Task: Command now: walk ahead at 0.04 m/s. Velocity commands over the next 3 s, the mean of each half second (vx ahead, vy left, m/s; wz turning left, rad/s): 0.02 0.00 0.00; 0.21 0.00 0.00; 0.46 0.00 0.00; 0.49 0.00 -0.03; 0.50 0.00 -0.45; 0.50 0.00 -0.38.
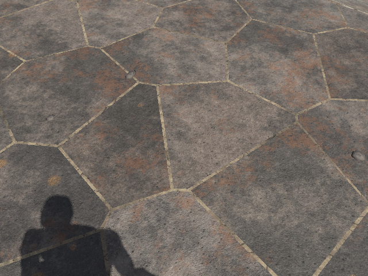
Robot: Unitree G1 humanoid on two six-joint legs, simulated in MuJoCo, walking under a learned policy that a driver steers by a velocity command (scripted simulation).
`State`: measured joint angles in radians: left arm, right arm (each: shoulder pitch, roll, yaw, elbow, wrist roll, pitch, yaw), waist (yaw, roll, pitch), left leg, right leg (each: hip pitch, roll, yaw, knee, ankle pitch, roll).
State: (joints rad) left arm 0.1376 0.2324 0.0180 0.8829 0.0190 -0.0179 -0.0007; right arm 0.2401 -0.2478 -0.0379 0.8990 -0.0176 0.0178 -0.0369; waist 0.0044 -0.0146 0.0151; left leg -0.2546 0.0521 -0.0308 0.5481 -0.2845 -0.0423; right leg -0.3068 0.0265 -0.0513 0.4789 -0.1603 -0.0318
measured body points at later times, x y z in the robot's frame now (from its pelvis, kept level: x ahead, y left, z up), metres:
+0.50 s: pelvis +0.04 +0.01 +0.00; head +0.05 +0.01 +0.45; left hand +0.14 +0.27 -0.14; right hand +0.10 -0.25 -0.14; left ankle +0.01 +0.15 -0.73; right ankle +0.06 -0.10 -0.73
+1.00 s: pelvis +0.12 +0.03 +0.01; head +0.13 +0.05 +0.46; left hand +0.22 +0.30 -0.14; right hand +0.05 -0.21 -0.13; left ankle +0.02 +0.14 -0.73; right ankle +0.11 -0.09 -0.66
